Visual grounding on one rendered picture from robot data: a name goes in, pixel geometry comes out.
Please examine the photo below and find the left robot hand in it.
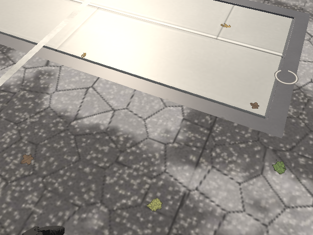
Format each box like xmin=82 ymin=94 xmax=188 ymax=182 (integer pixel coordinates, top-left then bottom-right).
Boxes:
xmin=22 ymin=225 xmax=65 ymax=235

